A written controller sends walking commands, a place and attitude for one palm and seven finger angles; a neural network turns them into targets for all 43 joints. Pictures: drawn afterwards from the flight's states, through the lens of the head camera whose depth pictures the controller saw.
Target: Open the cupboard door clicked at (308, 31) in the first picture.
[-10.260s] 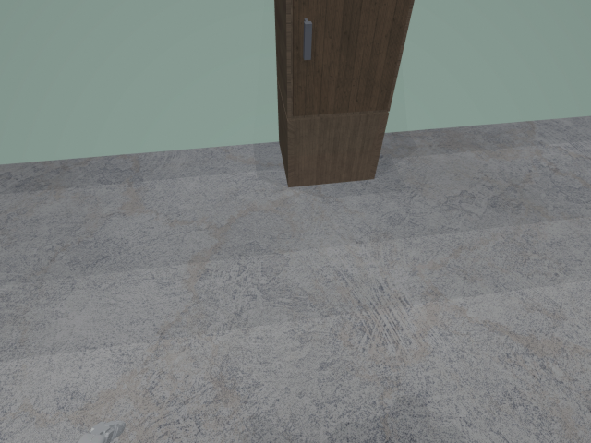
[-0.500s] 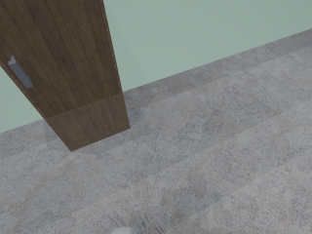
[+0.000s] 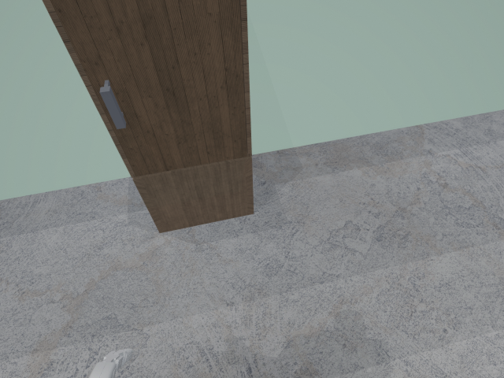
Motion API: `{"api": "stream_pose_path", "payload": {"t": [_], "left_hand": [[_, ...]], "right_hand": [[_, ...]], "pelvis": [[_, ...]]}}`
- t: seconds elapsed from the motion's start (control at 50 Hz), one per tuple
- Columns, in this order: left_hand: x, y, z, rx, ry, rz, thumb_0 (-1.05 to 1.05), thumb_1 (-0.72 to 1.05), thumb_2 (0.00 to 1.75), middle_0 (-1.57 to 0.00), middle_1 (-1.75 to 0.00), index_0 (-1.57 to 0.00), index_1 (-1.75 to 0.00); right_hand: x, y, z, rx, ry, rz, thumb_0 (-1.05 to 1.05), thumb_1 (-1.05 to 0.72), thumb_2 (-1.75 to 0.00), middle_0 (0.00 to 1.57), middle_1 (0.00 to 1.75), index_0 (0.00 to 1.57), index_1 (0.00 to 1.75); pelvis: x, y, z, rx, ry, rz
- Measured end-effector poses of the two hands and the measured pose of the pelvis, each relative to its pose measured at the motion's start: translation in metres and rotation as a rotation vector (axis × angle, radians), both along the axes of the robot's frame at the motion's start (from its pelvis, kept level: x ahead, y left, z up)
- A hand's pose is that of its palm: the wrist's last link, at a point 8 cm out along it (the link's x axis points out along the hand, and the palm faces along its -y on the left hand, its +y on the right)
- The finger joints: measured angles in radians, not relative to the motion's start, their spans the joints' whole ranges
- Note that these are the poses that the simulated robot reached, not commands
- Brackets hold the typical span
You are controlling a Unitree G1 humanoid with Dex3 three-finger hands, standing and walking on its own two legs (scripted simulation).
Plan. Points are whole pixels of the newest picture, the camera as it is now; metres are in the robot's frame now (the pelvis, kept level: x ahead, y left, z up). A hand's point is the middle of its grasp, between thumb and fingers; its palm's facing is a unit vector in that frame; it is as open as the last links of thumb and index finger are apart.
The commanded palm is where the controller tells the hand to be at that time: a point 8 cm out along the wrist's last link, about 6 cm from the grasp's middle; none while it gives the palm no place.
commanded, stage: turn to face it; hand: left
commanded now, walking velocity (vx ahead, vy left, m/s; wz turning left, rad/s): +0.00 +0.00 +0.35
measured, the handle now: (114, 104) +0.77 +0.41 -0.02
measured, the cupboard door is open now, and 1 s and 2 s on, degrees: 0 0 0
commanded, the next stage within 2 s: take the last steps up to it in 0.22 s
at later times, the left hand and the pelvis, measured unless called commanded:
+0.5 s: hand out of the picture -0.07 +0.17 -0.16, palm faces +0.28 -0.93 -0.24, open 7.3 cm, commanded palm none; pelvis -0.02 -0.02 +0.01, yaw +11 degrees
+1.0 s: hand out of the picture +0.12 +0.19 -0.16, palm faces +0.16 -0.97 -0.20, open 7.4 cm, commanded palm none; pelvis +0.08 +0.00 +0.00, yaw +10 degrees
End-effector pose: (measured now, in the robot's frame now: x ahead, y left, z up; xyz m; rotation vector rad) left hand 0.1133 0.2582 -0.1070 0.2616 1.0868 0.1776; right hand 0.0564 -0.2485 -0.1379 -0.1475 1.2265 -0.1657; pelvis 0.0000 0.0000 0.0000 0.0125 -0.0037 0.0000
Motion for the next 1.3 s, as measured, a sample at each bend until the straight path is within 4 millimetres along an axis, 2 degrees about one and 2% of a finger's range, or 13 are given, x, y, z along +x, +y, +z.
{"api": "stream_pose_path", "payload": {"t": [0.08, 0.18, 0.32, 0.42, 0.54, 0.62, 0.72, 0.84, 0.96, 1.04, 1.12, 1.2, 1.3], "left_hand": [[-0.013, -0.023, 0.005, 0.020, -0.026, 0.015, 0.00, 0.91, 0.89, -0.20, -0.30, -0.20, -0.30], [-0.051, -0.041, 0.014, 0.014, 0.017, 0.087, 0.00, 0.91, 0.89, -0.20, -0.30, -0.20, -0.30], [-0.106, -0.054, 0.006, -0.021, 0.093, 0.191, 0.00, 0.91, 0.89, -0.20, -0.30, -0.20, -0.30], [-0.154, -0.051, -0.006, -0.056, 0.161, 0.271, 0.00, 0.91, 0.89, -0.20, -0.30, -0.20, -0.30], [-0.218, -0.038, -0.030, -0.121, 0.266, 0.371, 0.00, 0.91, 0.89, -0.20, -0.30, -0.20, -0.30], [-0.237, -0.029, -0.040, -0.156, 0.350, 0.378, 0.00, 0.91, 0.89, -0.20, -0.30, -0.20, -0.30], [-0.211, -0.019, -0.032, -0.176, 0.326, 0.354, 0.01, 0.91, 0.89, -0.20, -0.30, -0.19, -0.30], [-0.149, -0.012, -0.028, -0.161, 0.268, 0.316, 0.01, 0.91, 0.89, -0.19, -0.30, -0.19, -0.30], [-0.051, -0.016, -0.026, -0.132, 0.198, 0.227, 0.01, 0.91, 0.89, -0.19, -0.30, -0.19, -0.30], [0.027, -0.027, -0.029, -0.101, 0.099, 0.165, 0.00, 0.91, 0.89, -0.19, -0.30, -0.19, -0.30], [0.069, -0.042, -0.028, -0.091, 0.011, 0.175, 0.00, 0.91, 0.89, -0.19, -0.30, -0.20, -0.30], [0.075, -0.050, -0.018, -0.089, 0.023, 0.237, -0.01, 0.94, 0.89, -0.20, -0.30, -0.20, -0.30], [0.071, -0.048, -0.013, -0.081, 0.082, 0.268, -0.02, 0.96, 0.89, -0.20, -0.30, -0.20, -0.30]], "right_hand": [[-0.008, -0.019, -0.018, 0.026, 0.042, 0.007, 0.00, -0.91, -0.89, 0.20, 0.30, 0.20, 0.30], [-0.010, -0.033, -0.015, 0.038, 0.078, 0.043, 0.00, -0.91, -0.90, 0.20, 0.30, 0.20, 0.30], [-0.005, -0.038, -0.009, 0.024, 0.114, 0.112, 0.00, -0.91, -0.90, 0.20, 0.30, 0.19, 0.30], [0.013, -0.023, -0.002, 0.001, 0.096, 0.187, 0.00, -0.91, -0.90, 0.20, 0.30, 0.19, 0.30], [0.045, 0.017, 0.009, -0.022, -0.018, 0.280, 0.00, -0.91, -0.90, 0.20, 0.30, 0.19, 0.30], [0.043, 0.040, 0.016, -0.023, -0.070, 0.273, 0.00, -0.91, -0.90, 0.20, 0.30, 0.19, 0.30], [0.014, 0.046, 0.016, -0.027, 0.010, 0.226, 0.00, -0.93, -0.89, 0.20, 0.30, 0.20, 0.30], [-0.026, 0.042, 0.008, -0.007, 0.177, 0.157, 0.00, -0.92, -0.89, 0.20, 0.30, 0.20, 0.30], [-0.050, 0.033, 0.001, 0.025, 0.333, 0.073, 0.00, -0.91, -0.89, 0.20, 0.30, 0.20, 0.30], [-0.046, 0.019, -0.012, 0.051, 0.423, 0.035, 0.00, -0.91, -0.89, 0.20, 0.30, 0.20, 0.30], [-0.004, 0.001, -0.020, 0.056, 0.427, 0.048, 0.00, -0.91, -0.89, 0.20, 0.30, 0.20, 0.30], [0.076, -0.011, -0.016, 0.034, 0.291, 0.094, 0.01, -0.91, -0.90, 0.20, 0.30, 0.19, 0.30], [0.176, -0.006, -0.005, 0.027, 0.109, 0.153, 0.00, -0.91, -0.90, 0.19, 0.30, 0.19, 0.30]], "pelvis": [[-0.004, -0.017, -0.005, 0.007, -0.009, 0.044], [-0.007, -0.029, 0.005, 0.037, -0.022, 0.091], [-0.012, -0.036, 0.010, 0.044, -0.021, 0.149], [-0.019, -0.030, 0.009, 0.032, -0.018, 0.179], [-0.022, -0.006, 0.002, -0.009, -0.018, 0.207], [-0.018, 0.007, 0.001, -0.010, -0.040, 0.199], [-0.005, 0.018, 0.010, -0.014, -0.045, 0.207], [0.022, 0.018, 0.010, 0.004, -0.027, 0.198], [0.064, 0.005, 0.004, 0.013, -0.013, 0.185], [0.102, -0.011, -0.010, 0.014, -0.009, 0.177], [0.129, -0.025, -0.014, 0.005, -0.028, 0.189], [0.154, -0.029, -0.002, -0.001, -0.029, 0.200], [0.184, -0.028, 0.008, -0.011, -0.024, 0.213]]}}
